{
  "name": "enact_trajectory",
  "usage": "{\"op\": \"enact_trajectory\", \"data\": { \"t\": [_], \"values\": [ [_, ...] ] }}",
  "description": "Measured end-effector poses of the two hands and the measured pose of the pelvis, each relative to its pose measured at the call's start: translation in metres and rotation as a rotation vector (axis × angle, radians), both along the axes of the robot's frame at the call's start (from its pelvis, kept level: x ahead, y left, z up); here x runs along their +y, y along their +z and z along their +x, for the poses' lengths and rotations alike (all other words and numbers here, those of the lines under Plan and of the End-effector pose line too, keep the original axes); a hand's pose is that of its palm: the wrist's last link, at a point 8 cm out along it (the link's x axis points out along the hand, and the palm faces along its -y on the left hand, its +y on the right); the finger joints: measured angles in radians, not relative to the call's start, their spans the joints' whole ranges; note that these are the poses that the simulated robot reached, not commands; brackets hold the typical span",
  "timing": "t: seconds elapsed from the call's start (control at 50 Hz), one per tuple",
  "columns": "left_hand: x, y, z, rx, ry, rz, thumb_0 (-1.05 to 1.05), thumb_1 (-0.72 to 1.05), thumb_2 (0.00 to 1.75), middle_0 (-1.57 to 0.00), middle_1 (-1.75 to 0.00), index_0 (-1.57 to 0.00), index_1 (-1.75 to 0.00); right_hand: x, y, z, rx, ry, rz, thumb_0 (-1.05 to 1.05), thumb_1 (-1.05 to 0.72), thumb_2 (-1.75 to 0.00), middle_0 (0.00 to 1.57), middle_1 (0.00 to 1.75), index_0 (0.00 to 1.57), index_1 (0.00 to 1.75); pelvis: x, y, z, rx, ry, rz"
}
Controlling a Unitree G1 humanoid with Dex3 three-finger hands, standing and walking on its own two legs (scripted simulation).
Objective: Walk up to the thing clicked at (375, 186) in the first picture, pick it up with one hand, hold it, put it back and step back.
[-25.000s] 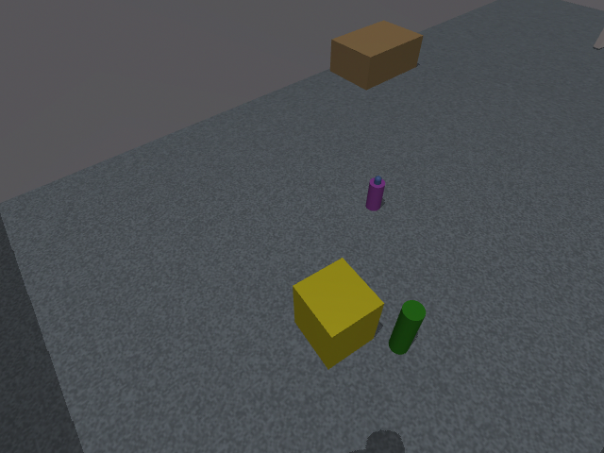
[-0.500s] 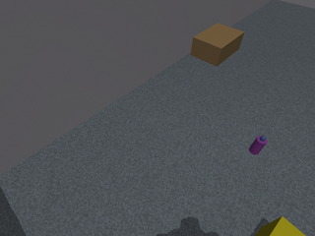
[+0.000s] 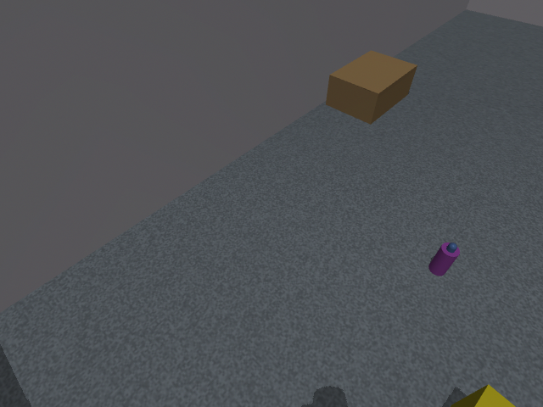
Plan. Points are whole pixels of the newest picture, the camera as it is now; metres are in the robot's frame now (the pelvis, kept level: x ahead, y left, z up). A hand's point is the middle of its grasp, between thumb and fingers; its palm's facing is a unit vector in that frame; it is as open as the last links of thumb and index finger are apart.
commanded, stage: walk up
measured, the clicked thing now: (445, 257) +0.80 -0.71 -0.69
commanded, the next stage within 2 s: none
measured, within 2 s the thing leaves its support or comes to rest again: neither
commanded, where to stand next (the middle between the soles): +0.64 +0.02 m, yaw +2 degrees
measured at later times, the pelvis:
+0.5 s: pelvis +0.17 +0.00 -0.03, yaw +5 degrees
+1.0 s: pelvis +0.38 -0.02 -0.03, yaw -5 degrees
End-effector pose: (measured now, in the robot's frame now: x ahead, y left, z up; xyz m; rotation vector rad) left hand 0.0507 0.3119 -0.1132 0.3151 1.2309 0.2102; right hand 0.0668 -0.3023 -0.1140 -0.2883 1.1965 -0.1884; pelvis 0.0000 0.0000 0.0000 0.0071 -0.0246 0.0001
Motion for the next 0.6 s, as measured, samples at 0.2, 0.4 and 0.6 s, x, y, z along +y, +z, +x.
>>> {"op": "enact_trajectory", "data": {
  "t": [0.2, 0.4, 0.6],
  "values": [
    [-0.010, 0.021, -0.012, 0.013, 0.076, 0.088, 0.00, 0.90, 0.90, -0.21, -0.30, -0.20, -0.30, -0.049, -0.007, 0.038, 0.054, 0.004, -0.028, 0.01, -0.91, -0.90, 0.20, 0.30, 0.20, 0.30, -0.028, -0.001, 0.044, -0.011, 0.011, -0.005],
    [-0.010, 0.006, 0.019, 0.087, 0.148, 0.063, 0.00, 0.90, 0.90, -0.21, -0.30, -0.20, -0.30, -0.021, -0.013, 0.159, 0.016, 0.146, 0.004, 0.01, -0.91, -0.90, 0.20, 0.30, 0.20, 0.29, -0.021, -0.012, 0.119, -0.029, 0.082, -0.035],
    [-0.006, -0.025, 0.146, 0.046, 0.090, -0.044, 0.00, 0.90, 0.90, -0.21, -0.30, -0.20, -0.30, 0.031, 0.007, 0.285, -0.186, 0.155, 0.007, 0.00, -0.91, -0.90, 0.20, 0.30, 0.20, 0.30, 0.009, -0.017, 0.211, -0.040, 0.072, -0.018]
  ]
}}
